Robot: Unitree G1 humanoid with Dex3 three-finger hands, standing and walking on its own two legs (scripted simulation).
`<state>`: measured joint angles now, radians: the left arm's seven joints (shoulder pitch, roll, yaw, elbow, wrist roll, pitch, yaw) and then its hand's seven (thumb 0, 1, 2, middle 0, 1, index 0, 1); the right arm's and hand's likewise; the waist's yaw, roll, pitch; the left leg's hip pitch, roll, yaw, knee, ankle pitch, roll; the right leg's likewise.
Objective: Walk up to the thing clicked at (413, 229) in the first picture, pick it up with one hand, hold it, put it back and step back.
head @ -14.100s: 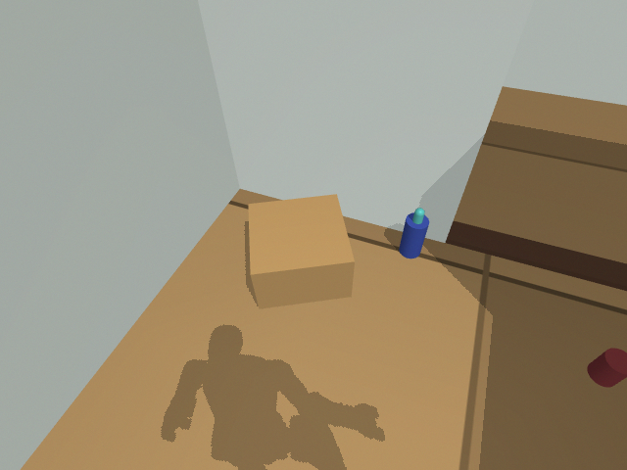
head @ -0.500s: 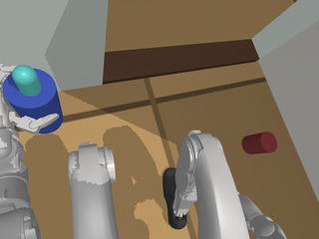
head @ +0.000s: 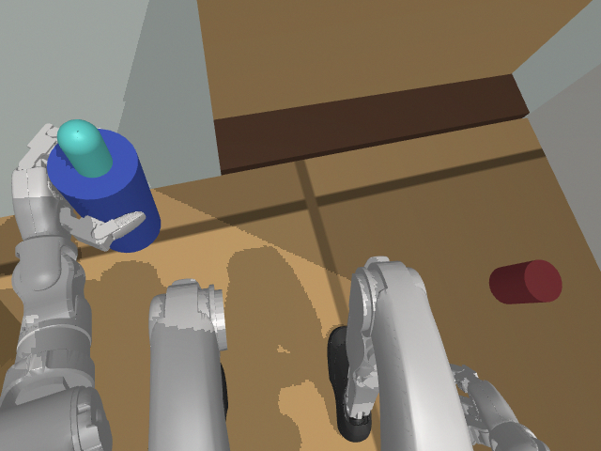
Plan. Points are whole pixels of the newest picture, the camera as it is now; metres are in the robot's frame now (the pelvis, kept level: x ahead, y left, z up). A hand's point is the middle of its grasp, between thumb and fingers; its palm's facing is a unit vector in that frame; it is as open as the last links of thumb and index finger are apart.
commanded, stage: settle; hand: left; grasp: from the side
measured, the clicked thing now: (108, 188) +0.44 +0.23 -0.07
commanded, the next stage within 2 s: lift in 0.76 s
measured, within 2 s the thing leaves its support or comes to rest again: neither
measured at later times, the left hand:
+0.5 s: hand (93, 182) +0.44 +0.23 -0.04, palm faces +0.18 -0.98 -0.08, open 12.0 cm
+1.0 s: hand (92, 180) +0.43 +0.23 -0.02, palm faces +0.18 -0.98 -0.07, open 12.0 cm
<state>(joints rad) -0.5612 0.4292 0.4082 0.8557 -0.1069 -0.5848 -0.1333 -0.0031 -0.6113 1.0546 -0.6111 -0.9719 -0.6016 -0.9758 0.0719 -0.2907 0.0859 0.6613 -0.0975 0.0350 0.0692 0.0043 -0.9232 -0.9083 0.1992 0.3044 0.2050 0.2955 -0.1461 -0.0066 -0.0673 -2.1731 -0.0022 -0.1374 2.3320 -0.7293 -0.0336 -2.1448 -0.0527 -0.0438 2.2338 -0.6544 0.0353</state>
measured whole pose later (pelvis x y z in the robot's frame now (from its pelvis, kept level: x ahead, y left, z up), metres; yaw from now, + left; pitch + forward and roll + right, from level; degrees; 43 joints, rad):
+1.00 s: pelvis +0.00 +0.00 +0.03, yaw +2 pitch +34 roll -4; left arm -0.54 0.37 0.40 0.83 -0.11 -0.54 -0.14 0.00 -0.61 1.06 -0.61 -0.98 -0.60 -0.98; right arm 0.10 -0.28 0.02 0.68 -0.06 -0.01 0.04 0.01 -0.94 -0.91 0.20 0.30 0.20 0.30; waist -0.13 0.01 -0.12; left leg -2.08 0.00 -0.09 2.21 -0.72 -0.04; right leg -2.08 -0.06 -0.01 2.14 -0.66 0.02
